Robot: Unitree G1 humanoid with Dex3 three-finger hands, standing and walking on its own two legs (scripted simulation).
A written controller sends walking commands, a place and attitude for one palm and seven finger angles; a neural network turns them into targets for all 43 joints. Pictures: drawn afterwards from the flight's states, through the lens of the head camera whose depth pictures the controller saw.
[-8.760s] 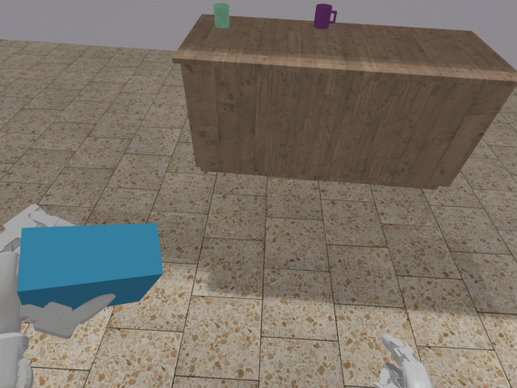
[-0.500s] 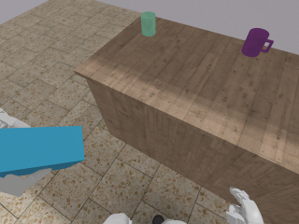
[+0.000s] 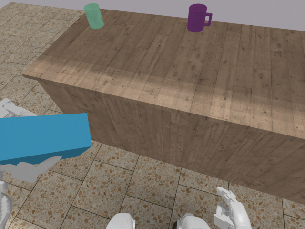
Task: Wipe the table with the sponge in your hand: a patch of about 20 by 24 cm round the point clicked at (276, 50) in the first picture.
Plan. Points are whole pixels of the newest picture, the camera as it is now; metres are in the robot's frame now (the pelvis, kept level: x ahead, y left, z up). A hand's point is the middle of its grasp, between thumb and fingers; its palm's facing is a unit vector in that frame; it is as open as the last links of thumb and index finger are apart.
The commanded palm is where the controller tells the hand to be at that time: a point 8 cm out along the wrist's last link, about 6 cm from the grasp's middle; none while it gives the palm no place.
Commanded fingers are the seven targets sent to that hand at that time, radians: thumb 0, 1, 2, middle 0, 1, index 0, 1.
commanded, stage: turn to face it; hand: left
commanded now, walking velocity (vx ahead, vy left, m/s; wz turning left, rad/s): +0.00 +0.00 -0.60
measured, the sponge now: (59, 140) +0.24 +0.21 +0.16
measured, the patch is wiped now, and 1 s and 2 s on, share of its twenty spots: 0.00 0.00 0.00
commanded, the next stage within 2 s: take the last steps up to it in 1.02 s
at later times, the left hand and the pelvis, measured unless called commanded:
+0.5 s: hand (83, 146) +0.22 +0.14 +0.19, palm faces +0.11 -0.88 -0.46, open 9.9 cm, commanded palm +0.18 +0.20 +0.20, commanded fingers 0.00 0.10 1.30 -1.20 -1.60 -1.20 -1.60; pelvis -0.05 -0.03 +0.02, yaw -16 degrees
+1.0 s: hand (149, 161) +0.20 +0.02 +0.20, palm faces -0.13 -0.84 -0.53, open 9.9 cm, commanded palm +0.18 +0.09 +0.20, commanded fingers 0.00 0.10 1.30 -1.20 -1.60 -1.20 -1.60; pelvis -0.11 -0.07 +0.02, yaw -32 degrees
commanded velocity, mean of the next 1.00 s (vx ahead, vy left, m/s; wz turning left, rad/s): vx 0.00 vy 0.00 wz -0.48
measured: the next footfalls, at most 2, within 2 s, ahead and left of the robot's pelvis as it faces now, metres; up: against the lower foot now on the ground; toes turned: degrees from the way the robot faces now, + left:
left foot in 0.42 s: +0.01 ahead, +0.12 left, +0.00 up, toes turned -11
right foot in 0.64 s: -0.02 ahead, -0.17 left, +0.00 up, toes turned -26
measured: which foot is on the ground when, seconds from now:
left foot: up 0.00-0.40, down 0.42-0.66, up 0.68-1.00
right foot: down 0.00-0.44, up 0.46-0.62, down 0.64-1.00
